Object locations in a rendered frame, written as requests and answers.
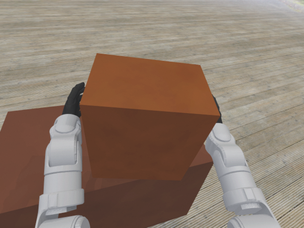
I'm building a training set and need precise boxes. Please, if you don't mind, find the robot right hand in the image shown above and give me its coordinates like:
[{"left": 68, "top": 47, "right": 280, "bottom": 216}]
[{"left": 212, "top": 95, "right": 222, "bottom": 124}]

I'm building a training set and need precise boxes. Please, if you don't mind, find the robot right forearm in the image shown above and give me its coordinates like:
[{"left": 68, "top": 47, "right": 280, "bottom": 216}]
[{"left": 205, "top": 123, "right": 281, "bottom": 228}]

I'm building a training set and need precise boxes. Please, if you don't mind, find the robot left upper arm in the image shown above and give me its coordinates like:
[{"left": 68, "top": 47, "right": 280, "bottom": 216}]
[{"left": 39, "top": 215, "right": 90, "bottom": 228}]

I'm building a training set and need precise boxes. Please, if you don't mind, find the carton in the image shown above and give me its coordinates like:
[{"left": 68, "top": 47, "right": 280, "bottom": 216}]
[{"left": 79, "top": 53, "right": 220, "bottom": 181}]

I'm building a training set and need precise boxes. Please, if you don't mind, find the robot left forearm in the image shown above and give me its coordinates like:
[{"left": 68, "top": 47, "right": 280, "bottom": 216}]
[{"left": 35, "top": 114, "right": 84, "bottom": 228}]

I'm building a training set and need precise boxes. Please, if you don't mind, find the robot right upper arm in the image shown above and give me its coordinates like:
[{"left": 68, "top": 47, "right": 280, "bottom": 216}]
[{"left": 227, "top": 214, "right": 280, "bottom": 228}]

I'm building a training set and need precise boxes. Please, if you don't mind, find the robot left hand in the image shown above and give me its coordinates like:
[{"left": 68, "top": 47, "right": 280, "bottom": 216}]
[{"left": 62, "top": 82, "right": 85, "bottom": 118}]

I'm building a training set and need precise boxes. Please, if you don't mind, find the pedestal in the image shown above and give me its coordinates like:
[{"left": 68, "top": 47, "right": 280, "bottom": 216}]
[{"left": 0, "top": 105, "right": 214, "bottom": 228}]

